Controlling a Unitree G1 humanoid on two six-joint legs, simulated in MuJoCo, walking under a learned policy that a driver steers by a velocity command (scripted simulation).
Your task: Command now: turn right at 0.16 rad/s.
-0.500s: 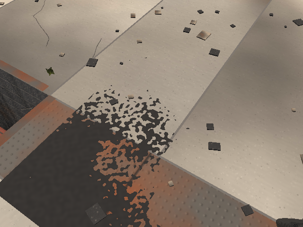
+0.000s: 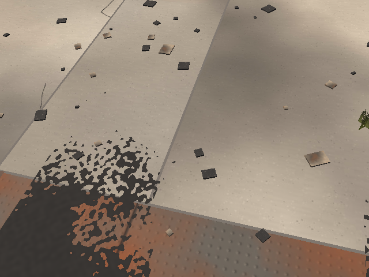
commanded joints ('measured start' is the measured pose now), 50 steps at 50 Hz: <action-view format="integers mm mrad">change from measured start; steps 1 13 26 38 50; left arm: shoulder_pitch -62 -54 61 400 257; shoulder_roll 117 98 108 176 190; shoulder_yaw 31 31 57 84 57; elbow -57 19 124 215 217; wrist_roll -2 -1 -24 50 -35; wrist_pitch -17 -10 -5 -96 -87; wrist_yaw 4 7 20 -25 20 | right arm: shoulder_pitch -48 -35 50 -214 -223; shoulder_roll -16 -29 -54 -28 -17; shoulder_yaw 9 25 22 12 30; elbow -72 -47 12 -147 -167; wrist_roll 3 -12 12 -54 20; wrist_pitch -15 -49 -50 -83 -132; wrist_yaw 3 14 -2 51 84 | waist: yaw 12 8 9 190 30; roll -193 23 -34 -185 -185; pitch -73 -28 -7 100 45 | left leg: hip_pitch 65 253 213 -553 71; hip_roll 15 37 7 -11 -61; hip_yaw -15 -56 -57 -68 36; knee -133 -519 -519 114 -398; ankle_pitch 19 214 -312 -80 449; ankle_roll -9 85 134 179 111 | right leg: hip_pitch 60 12 -38 498 159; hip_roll -189 -35 4 -407 -196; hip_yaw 139 67 33 635 21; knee -114 -12 22 -335 -247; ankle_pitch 388 85 -384 -506 610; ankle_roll -162 -2 -20 -220 -82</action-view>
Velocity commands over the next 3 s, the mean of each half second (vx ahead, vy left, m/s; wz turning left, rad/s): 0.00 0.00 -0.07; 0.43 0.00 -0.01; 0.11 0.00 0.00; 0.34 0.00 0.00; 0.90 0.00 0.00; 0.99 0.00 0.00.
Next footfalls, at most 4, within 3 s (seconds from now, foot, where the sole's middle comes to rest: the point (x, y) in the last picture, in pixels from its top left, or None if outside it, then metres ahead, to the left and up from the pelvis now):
0.14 left None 0.03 0.14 -0.78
1.06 left None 0.40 0.11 -0.78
1.42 right None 0.35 -0.12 -0.78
1.94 left None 0.48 0.15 -0.78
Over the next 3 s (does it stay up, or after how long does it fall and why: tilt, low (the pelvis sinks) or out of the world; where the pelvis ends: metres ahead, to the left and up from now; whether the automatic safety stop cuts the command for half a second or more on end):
stays up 1.32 0.06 -0.01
